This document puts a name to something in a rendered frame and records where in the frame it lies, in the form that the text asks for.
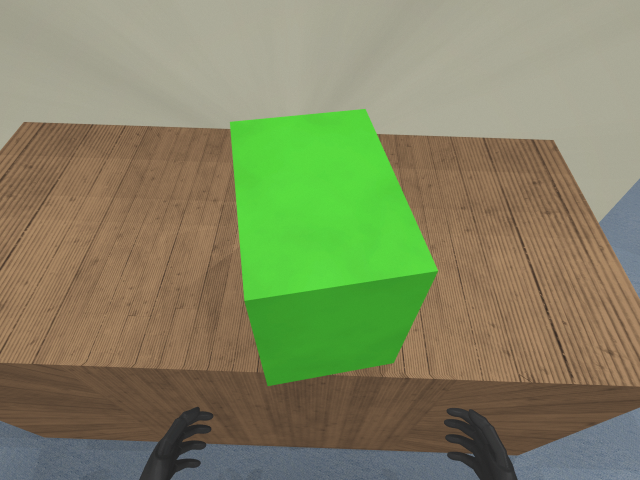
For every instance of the carton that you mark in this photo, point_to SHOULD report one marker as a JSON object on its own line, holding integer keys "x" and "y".
{"x": 334, "y": 266}

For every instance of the pedestal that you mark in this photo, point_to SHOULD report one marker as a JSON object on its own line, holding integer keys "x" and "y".
{"x": 122, "y": 302}

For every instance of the robot left hand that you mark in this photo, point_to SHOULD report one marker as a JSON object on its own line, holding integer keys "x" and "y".
{"x": 162, "y": 463}

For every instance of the robot right hand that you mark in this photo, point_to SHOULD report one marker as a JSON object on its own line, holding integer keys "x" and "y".
{"x": 491, "y": 461}

